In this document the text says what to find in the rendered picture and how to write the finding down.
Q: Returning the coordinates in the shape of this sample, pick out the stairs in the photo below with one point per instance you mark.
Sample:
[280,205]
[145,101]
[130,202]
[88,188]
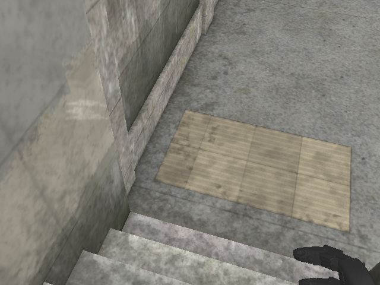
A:
[149,251]

